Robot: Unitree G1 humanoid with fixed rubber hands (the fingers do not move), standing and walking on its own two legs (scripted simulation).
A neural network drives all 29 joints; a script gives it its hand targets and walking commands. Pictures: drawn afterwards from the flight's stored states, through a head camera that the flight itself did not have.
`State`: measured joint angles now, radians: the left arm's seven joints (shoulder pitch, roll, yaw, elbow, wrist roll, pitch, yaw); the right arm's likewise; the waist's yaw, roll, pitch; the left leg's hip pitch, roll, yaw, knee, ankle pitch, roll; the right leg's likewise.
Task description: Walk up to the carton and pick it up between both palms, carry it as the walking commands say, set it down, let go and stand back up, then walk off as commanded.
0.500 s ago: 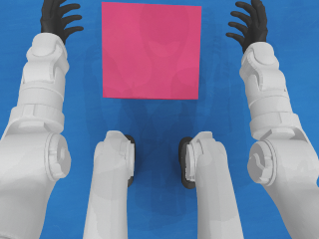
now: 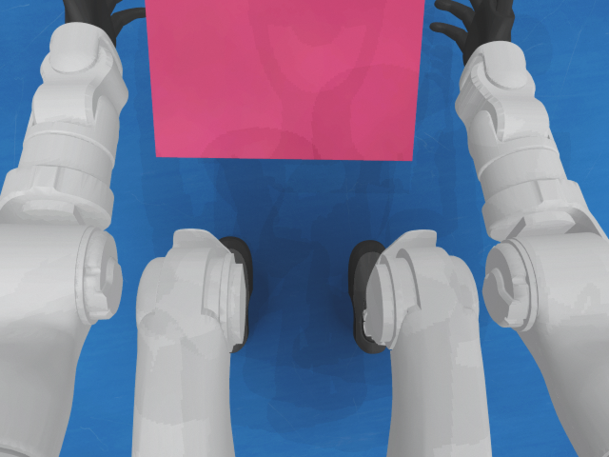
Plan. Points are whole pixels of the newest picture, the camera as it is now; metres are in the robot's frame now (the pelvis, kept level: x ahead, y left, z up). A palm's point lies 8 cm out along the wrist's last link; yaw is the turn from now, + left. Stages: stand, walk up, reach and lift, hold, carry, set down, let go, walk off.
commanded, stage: reach and lift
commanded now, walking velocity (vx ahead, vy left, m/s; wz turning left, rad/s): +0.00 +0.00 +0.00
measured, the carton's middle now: (286, 67) +0.50 +0.04 -0.24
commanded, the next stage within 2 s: none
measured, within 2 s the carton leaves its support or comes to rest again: leaves its support in 1.46 s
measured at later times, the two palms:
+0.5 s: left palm (110, 23) +0.52 +0.21 -0.17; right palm (467, 41) +0.52 -0.15 -0.17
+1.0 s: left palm (127, 22) +0.52 +0.19 -0.17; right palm (439, 40) +0.52 -0.12 -0.17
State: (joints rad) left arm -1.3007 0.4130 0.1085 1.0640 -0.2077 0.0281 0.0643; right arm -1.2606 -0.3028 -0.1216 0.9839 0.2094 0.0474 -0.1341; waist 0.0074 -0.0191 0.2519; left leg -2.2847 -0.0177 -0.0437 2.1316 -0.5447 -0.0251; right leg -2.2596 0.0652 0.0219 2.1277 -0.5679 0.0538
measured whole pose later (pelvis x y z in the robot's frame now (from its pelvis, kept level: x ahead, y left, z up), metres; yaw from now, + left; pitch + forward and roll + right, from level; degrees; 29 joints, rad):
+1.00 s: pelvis +0.00 +0.00 +0.00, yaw +1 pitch +40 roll -2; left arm -1.41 0.34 0.00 1.18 -0.24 -0.01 0.13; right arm -1.34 -0.22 -0.09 1.09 0.20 -0.02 -0.20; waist 0.01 -0.02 0.27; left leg -2.28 -0.04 -0.05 2.11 -0.52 -0.03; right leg -2.24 0.06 0.02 2.11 -0.56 0.06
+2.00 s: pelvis +0.00 +0.00 +0.03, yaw +1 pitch +45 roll -2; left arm -1.24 0.19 0.32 0.84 0.08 0.28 0.04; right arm -1.17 -0.07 -0.42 0.74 -0.06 0.27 -0.10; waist 0.00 -0.02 0.03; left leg -2.27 -0.09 -0.07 2.01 -0.53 -0.05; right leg -2.24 0.11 0.05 2.01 -0.56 0.08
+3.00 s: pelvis +0.01 +0.00 +0.13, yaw +2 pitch +44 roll -2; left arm -1.01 0.09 0.40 0.73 0.15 0.34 -0.01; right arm -0.95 0.02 -0.45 0.64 -0.13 0.33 -0.05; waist -0.01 -0.01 -0.17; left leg -1.97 -0.11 -0.10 1.67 -0.48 -0.05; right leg -1.94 0.12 0.08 1.68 -0.52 0.07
